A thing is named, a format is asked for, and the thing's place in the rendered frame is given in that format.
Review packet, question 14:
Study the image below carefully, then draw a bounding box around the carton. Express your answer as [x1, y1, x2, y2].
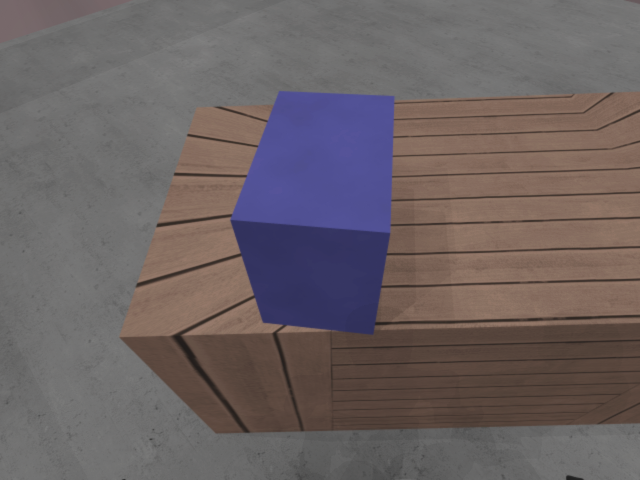
[230, 91, 394, 335]

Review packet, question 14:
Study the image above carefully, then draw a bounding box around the pedestal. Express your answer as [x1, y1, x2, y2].
[119, 92, 640, 433]

